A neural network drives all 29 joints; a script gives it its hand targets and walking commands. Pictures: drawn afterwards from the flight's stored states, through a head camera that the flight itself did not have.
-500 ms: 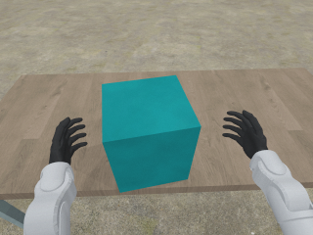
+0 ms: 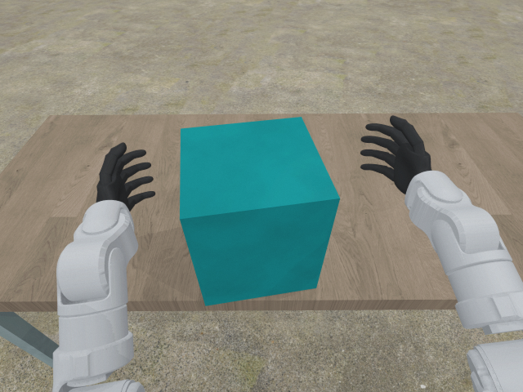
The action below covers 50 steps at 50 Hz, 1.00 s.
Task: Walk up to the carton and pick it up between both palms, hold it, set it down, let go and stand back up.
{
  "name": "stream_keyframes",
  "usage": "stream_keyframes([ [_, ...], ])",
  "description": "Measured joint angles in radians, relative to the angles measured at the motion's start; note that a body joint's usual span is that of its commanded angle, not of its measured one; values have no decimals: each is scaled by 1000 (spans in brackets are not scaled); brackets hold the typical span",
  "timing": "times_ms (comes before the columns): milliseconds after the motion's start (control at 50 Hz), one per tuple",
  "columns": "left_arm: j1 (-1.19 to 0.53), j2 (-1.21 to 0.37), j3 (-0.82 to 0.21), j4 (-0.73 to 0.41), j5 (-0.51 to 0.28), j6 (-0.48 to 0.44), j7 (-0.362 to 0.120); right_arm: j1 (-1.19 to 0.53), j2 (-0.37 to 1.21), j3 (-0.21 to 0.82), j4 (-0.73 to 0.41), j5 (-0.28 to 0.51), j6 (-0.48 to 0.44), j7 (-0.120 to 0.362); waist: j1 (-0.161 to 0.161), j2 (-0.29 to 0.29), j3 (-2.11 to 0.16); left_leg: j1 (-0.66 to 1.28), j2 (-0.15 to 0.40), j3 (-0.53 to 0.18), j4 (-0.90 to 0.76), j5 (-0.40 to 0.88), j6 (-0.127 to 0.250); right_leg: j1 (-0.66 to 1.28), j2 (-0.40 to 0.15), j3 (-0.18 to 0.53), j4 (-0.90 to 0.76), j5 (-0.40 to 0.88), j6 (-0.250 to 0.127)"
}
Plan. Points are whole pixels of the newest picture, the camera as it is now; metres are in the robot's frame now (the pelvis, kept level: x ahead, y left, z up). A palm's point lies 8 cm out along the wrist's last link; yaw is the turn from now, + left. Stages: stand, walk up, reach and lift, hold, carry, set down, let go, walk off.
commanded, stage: reach and lift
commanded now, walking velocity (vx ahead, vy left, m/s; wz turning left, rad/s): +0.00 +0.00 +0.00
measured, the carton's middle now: (252, 213) +0.41 +0.09 +0.04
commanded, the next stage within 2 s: none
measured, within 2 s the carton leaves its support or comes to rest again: neither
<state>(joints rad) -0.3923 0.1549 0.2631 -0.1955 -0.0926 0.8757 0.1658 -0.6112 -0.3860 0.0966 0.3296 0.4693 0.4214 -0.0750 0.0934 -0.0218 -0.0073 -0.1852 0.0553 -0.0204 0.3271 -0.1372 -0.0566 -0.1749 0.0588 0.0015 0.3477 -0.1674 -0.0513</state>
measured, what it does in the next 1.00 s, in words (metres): stands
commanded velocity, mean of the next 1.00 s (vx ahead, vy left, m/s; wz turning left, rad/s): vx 0.00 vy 0.00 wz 0.00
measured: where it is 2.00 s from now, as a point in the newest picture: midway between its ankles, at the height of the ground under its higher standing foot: outside the picture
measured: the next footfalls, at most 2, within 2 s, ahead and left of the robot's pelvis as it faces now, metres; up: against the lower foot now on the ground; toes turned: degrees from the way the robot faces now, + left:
none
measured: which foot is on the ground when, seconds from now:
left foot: down 0.00-1.00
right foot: down 0.00-1.00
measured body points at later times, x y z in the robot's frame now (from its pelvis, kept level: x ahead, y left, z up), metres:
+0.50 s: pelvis +0.02 +0.01 +0.00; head +0.01 +0.01 +0.45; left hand +0.37 +0.28 +0.22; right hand +0.47 -0.11 +0.23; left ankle +0.02 +0.16 -0.75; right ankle +0.01 -0.08 -0.75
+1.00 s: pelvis +0.01 +0.00 +0.00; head +0.03 +0.01 +0.45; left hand +0.36 +0.28 +0.14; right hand +0.47 -0.10 +0.15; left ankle +0.02 +0.16 -0.75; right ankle +0.01 -0.08 -0.75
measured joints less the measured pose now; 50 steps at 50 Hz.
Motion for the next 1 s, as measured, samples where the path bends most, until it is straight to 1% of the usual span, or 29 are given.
stream_keyframes([
  [40,-29,10,3,20,0,0,1,-35,-2,4,20,4,2,2,2,3,-3,-7,0,0,4,-2,1,-5,0,0,1,0,1],
  [140,-125,61,-6,108,-33,8,-1,-120,-16,7,93,30,33,-9,16,5,-22,-17,-4,4,6,-4,3,-20,-4,4,9,-4,5],
  [240,-205,84,-8,178,-37,17,-4,-196,-36,19,178,50,43,-5,26,13,-34,-20,-4,1,12,-12,5,-13,-4,2,-3,-5,8],
  [500,-307,114,-21,274,-44,20,-17,-329,-71,56,301,98,44,5,34,25,-47,-31,-1,-10,30,-34,4,-2,-1,-8,-23,-10,11],
  [620,-373,127,-26,352,-45,6,-23,-400,-71,68,375,104,46,8,43,28,-53,-41,0,-14,32,-34,4,-9,0,-12,-26,-9,10],
  [700,-386,122,-24,407,-30,-25,-38,-420,-57,69,428,94,31,12,45,32,-48,-33,-1,-18,24,-31,4,1,-1,-16,-36,-6,10],
  [780,-343,101,-22,434,-10,-77,-56,-386,-31,61,448,67,-2,15,41,34,-34,-17,-4,-22,13,-26,4,18,-3,-20,-44,-5,10],
  [880,-234,66,-27,415,-1,-157,-67,-279,16,29,406,15,-56,18,33,30,-10,-11,-6,-26,10,-23,2,21,-5,-24,-38,-8,9],
  [940,-188,54,-39,398,-13,-199,-60,-226,42,6,370,-18,-86,15,35,25,0,-30,-5,-26,20,-23,0,1,-4,-25,-24,-10,8],
  [1000,-181,50,-54,403,-26,-237,-48,-207,60,-9,358,-46,-112,9,42,22,4,-56,-3,-26,30,-21,-1,-27,-2,-24,-13,-8,6],
])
